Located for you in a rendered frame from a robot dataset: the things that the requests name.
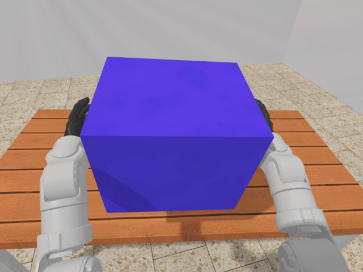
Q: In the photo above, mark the left robot hand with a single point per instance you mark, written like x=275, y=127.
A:
x=77, y=117

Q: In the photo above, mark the left robot forearm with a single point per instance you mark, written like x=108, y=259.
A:
x=63, y=200

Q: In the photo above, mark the robot right upper arm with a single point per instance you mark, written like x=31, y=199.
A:
x=310, y=255

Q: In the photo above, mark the right robot hand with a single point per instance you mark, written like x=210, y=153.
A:
x=265, y=114

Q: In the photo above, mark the robot left upper arm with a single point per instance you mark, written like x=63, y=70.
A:
x=79, y=264

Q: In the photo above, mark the table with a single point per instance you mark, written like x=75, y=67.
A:
x=335, y=191

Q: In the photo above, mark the carton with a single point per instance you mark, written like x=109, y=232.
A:
x=173, y=135

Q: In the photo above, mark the right robot forearm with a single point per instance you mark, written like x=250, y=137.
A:
x=296, y=211

